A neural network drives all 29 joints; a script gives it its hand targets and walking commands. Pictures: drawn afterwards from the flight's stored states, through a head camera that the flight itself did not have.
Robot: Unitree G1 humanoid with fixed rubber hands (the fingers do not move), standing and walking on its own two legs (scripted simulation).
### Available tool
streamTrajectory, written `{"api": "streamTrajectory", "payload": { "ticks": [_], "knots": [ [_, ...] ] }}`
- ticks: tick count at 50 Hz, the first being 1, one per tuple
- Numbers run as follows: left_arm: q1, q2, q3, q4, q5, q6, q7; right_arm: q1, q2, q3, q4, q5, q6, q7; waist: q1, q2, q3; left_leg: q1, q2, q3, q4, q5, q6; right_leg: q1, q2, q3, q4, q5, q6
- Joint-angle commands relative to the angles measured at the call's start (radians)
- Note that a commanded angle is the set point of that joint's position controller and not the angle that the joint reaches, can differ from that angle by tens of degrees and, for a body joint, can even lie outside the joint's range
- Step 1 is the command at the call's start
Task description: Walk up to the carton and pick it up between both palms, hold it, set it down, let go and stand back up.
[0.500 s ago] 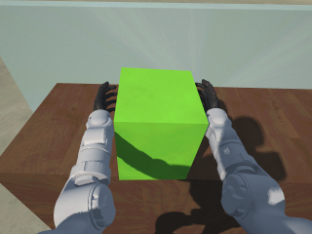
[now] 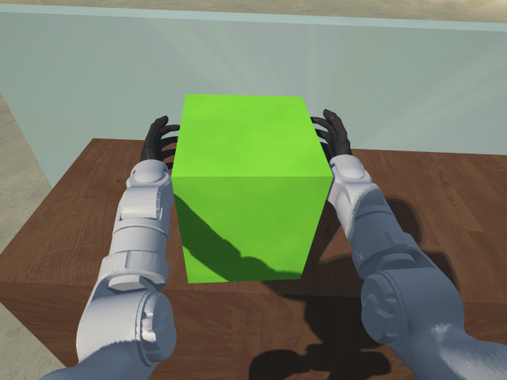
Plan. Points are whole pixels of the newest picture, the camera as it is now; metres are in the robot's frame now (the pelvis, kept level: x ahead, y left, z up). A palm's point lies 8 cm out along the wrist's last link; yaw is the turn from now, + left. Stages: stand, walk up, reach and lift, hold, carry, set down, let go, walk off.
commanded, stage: reach and lift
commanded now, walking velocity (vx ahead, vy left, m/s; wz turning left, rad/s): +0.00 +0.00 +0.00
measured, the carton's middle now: (245, 190) +0.42 +0.03 +0.12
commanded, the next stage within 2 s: hold in 1.44 s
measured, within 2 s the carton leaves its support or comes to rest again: neither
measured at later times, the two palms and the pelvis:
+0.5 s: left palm (145, 147) +0.38 +0.18 +0.23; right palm (346, 140) +0.39 -0.11 +0.24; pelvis -0.01 +0.00 +0.00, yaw +1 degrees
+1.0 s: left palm (141, 134) +0.39 +0.18 +0.25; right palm (350, 124) +0.39 -0.11 +0.26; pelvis -0.01 +0.00 +0.00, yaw +1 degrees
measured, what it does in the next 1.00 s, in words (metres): stands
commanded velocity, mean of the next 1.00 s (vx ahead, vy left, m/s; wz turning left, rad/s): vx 0.00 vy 0.00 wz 0.00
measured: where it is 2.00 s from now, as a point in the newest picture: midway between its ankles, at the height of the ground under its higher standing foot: outside the picture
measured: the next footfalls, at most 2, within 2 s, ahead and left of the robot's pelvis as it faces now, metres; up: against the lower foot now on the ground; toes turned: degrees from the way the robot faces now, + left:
none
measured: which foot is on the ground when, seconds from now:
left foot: down 0.00-1.00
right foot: down 0.00-1.00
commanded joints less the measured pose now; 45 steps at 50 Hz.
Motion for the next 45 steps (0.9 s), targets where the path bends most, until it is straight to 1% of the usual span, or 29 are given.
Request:
{"api": "streamTrajectory", "payload": {
  "ticks": [1, 2, 4, 5, 6, 7, 8, 9, 10, 11, 12, 15, 16, 17, 18, 19, 20, 22, 24, 25, 27, 30, 33, 35, 38, 40, 41, 44, 45],
  "knots": [
    [-0.747, -0.649, -0.437, -0.215, -0.144, -0.029, -0.152, -0.808, 0.641, 0.350, -0.373, 0.147, 0.000, 0.062, -0.088, 0.018, -0.531, 0.192, -0.115, 0.070, -0.040, 0.106, 0.028, 0.470, 0.003, 0.020, -0.042, 0.259, 0.086],
    [-0.764, -0.631, -0.431, -0.234, -0.140, -0.024, -0.149, -0.797, 0.645, 0.337, -0.344, 0.144, 0.011, 0.063, -0.074, 0.034, -0.505, 0.193, -0.110, 0.074, -0.045, 0.104, 0.024, 0.453, 0.003, 0.018, -0.045, 0.246, 0.083],
    [-0.738, -0.650, -0.452, -0.203, -0.144, 0.004, -0.151, -0.778, 0.624, 0.314, -0.332, 0.142, 0.027, 0.059, -0.112, 0.049, -0.465, 0.201, -0.112, 0.065, -0.039, 0.112, 0.013, 0.439, 0.013, 0.014, -0.046, 0.246, 0.075],
    [-0.725, -0.659, -0.469, -0.222, -0.155, 0.013, -0.155, -0.823, 0.638, 0.344, -0.406, 0.161, 0.024, 0.052, -0.105, 0.047, -0.518, 0.212, -0.114, 0.068, -0.034, 0.130, 0.018, 0.455, 0.012, 0.013, -0.045, 0.265, 0.082],
    [-0.697, -0.644, -0.450, -0.232, -0.145, 0.019, -0.161, -0.791, 0.645, 0.360, -0.414, 0.167, 0.034, 0.048, -0.114, 0.002, -0.516, 0.209, -0.115, 0.065, -0.030, 0.136, 0.030, 0.483, 0.012, 0.019, -0.047, 0.292, 0.089],
    [-0.718, -0.635, -0.432, -0.208, -0.141, 0.026, -0.170, -0.784, 0.628, 0.349, -0.389, 0.159, 0.045, 0.042, -0.125, 0.008, -0.477, 0.187, -0.122, 0.065, -0.042, 0.093, 0.033, 0.476, 0.004, 0.020, -0.055, 0.250, 0.092],
    [-0.706, -0.633, -0.434, -0.216, -0.139, 0.036, -0.171, -0.807, 0.633, 0.352, -0.415, 0.162, 0.047, 0.045, -0.102, 0.011, -0.489, 0.174, -0.119, 0.066, -0.045, 0.082, 0.032, 0.477, 0.007, 0.020, -0.044, 0.238, 0.087],
    [-0.716, -0.609, -0.431, -0.217, -0.146, 0.039, -0.178, -0.803, 0.668, 0.368, -0.434, 0.178, 0.059, 0.034, -0.103, -0.007, -0.485, 0.166, -0.126, 0.066, -0.046, 0.064, 0.046, 0.486, -0.010, 0.037, -0.054, 0.224, 0.099],
    [-0.739, -0.623, -0.442, -0.286, -0.145, 0.044, -0.175, -0.783, 0.670, 0.375, -0.436, 0.189, 0.064, 0.033, -0.113, 0.017, -0.509, 0.183, -0.128, 0.063, -0.037, 0.098, 0.037, 0.495, -0.002, 0.031, -0.040, 0.271, 0.096],
    [-0.744, -0.610, -0.421, -0.227, -0.129, 0.055, -0.175, -0.804, 0.653, 0.367, -0.387, 0.197, 0.078, 0.034, -0.101, 0.035, -0.438, 0.170, -0.125, 0.062, -0.055, 0.036, 0.037, 0.448, 0.000, 0.025, -0.052, 0.195, 0.089],
    [-0.744, -0.615, -0.442, -0.276, -0.141, 0.060, -0.179, -0.782, 0.676, 0.386, -0.428, 0.202, 0.084, 0.030, -0.114, 0.023, -0.474, 0.183, -0.127, 0.063, -0.044, 0.082, 0.039, 0.474, 0.000, 0.025, -0.044, 0.252, 0.093],
    [-0.732, -0.611, -0.421, -0.203, -0.119, 0.095, -0.188, -0.834, 0.636, 0.365, -0.417, 0.192, 0.101, 0.027, -0.119, 0.026, -0.420, 0.149, -0.132, 0.059, -0.063, 0.007, 0.046, 0.444, 0.004, 0.020, -0.061, 0.143, 0.091],
    [-0.802, -0.608, -0.437, -0.238, -0.141, 0.084, -0.190, -0.870, 0.654, 0.365, -0.434, 0.201, 0.097, 0.030, -0.132, 0.021, -0.455, 0.153, -0.129, 0.056, -0.064, -0.040, 0.048, 0.430, 0.005, 0.016, -0.058, 0.096, 0.093],
    [-0.787, -0.598, -0.426, -0.218, -0.145, 0.091, -0.184, -0.912, 0.659, 0.373, -0.466, 0.209, 0.100, 0.029, -0.104, 0.003, -0.489, 0.161, -0.129, 0.056, -0.060, -0.012, 0.058, 0.431, 0.001, 0.022, -0.056, 0.100, 0.089],
    [-0.742, -0.628, -0.458, -0.233, -0.166, 0.102, -0.185, -0.897, 0.659, 0.394, -0.525, 0.228, 0.101, 0.021, -0.122, 0.017, -0.507, 0.151, -0.133, 0.050, -0.051, 0.024, 0.054, 0.460, 0.001, 0.033, -0.050, 0.173, 0.087],
    [-0.804, -0.618, -0.473, -0.330, -0.173, 0.099, -0.183, -0.871, 0.678, 0.400, -0.501, 0.243, 0.112, 0.017, -0.121, 0.042, -0.538, 0.173, -0.133, 0.053, -0.043, 0.052, 0.043, 0.475, 0.003, 0.028, -0.038, 0.208, 0.091],
    [-0.786, -0.626, -0.465, -0.276, -0.159, 0.110, -0.183, -0.894, 0.672, 0.401, -0.503, 0.233, 0.118, 0.014, -0.125, 0.048, -0.510, 0.169, -0.136, 0.047, -0.047, 0.044, 0.043, 0.463, 0.006, 0.026, -0.041, 0.214, 0.088],
    [-0.814, -0.563, -0.395, -0.246, -0.119, 0.122, -0.190, -0.840, 0.665, 0.370, -0.385, 0.229, 0.151, 0.020, -0.105, 0.035, -0.404, 0.149, -0.136, 0.054, -0.062, -0.026, 0.059, 0.414, -0.005, 0.029, -0.063, 0.097, 0.095],
    [-0.826, -0.574, -0.376, -0.190, -0.115, 0.133, -0.199, -0.883, 0.652, 0.329, -0.377, 0.200, 0.154, 0.027, -0.123, 0.007, -0.367, 0.138, -0.133, 0.052, -0.074, -0.072, 0.062, 0.373, 0.002, 0.020, -0.072, 0.020, 0.084],
    [-0.846, -0.578, -0.378, -0.180, -0.121, 0.135, -0.199, -0.877, 0.634, 0.315, -0.351, 0.200, 0.161, 0.029, -0.129, 0.041, -0.351, 0.135, -0.134, 0.053, -0.080, -0.104, 0.059, 0.345, 0.001, 0.019, -0.083, -0.036, 0.077],
    [-0.796, -0.567, -0.350, -0.154, -0.097, 0.147, -0.204, -0.865, 0.641, 0.317, -0.333, 0.207, 0.168, 0.031, -0.118, 0.010, -0.349, 0.162, -0.131, 0.058, -0.073, -0.058, 0.066, 0.343, 0.004, 0.015, -0.084, -0.014, 0.082],
    [-0.829, -0.576, -0.372, -0.223, -0.123, 0.155, -0.208, -0.888, 0.641, 0.341, -0.379, 0.226, 0.174, 0.022, -0.129, 0.039, -0.427, 0.167, -0.133, 0.057, -0.064, -0.010, 0.053, 0.415, 0.010, 0.017, -0.062, 0.071, 0.082],
    [-0.796, -0.577, -0.371, -0.186, -0.129, 0.172, -0.216, -0.872, 0.630, 0.334, -0.362, 0.231, 0.192, 0.016, -0.136, 0.043, -0.379, 0.174, -0.125, 0.051, -0.069, -0.013, 0.049, 0.403, 0.011, 0.017, -0.066, 0.092, 0.080],
    [-0.824, -0.609, -0.408, -0.232, -0.144, 0.173, -0.215, -0.929, 0.634, 0.360, -0.458, 0.259, 0.185, 0.010, -0.143, 0.060, -0.456, 0.177, -0.132, 0.045, -0.052, 0.025, 0.041, 0.431, 0.017, 0.016, -0.056, 0.137, 0.080],
    [-0.844, -0.614, -0.432, -0.277, -0.156, 0.172, -0.207, -0.915, 0.641, 0.370, -0.446, 0.280, 0.195, 0.006, -0.143, 0.076, -0.453, 0.195, -0.123, 0.035, -0.046, 0.060, 0.030, 0.423, 0.019, 0.020, -0.049, 0.181, 0.078],
    [-0.818, -0.590, -0.416, -0.252, -0.139, 0.186, -0.206, -0.937, 0.649, 0.407, -0.468, 0.301, 0.210, 0.000, -0.125, 0.051, -0.451, 0.210, -0.131, 0.039, -0.037, 0.077, 0.038, 0.429, 0.022, 0.016, -0.056, 0.182, 0.085],
    [-0.807, -0.600, -0.414, -0.256, -0.136, 0.190, -0.207, -0.918, 0.638, 0.404, -0.474, 0.307, 0.214, -0.002, -0.133, 0.053, -0.460, 0.216, -0.130, 0.035, -0.033, 0.091, 0.037, 0.439, 0.023, 0.015, -0.052, 0.201, 0.083],
    [-0.844, -0.632, -0.468, -0.355, -0.181, 0.192, -0.194, -0.965, 0.660, 0.457, -0.581, 0.352, 0.219, -0.011, -0.128, 0.060, -0.560, 0.249, -0.130, 0.026, -0.008, 0.146, 0.032, 0.446, 0.034, 0.022, -0.039, 0.256, 0.086],
    [-0.875, -0.617, -0.473, -0.375, -0.187, 0.190, -0.194, -0.902, 0.658, 0.439, -0.526, 0.343, 0.236, -0.014, -0.144, 0.074, -0.530, 0.236, -0.130, 0.023, -0.008, 0.144, 0.022, 0.442, 0.032, 0.023, -0.039, 0.270, 0.080]
  ]
}}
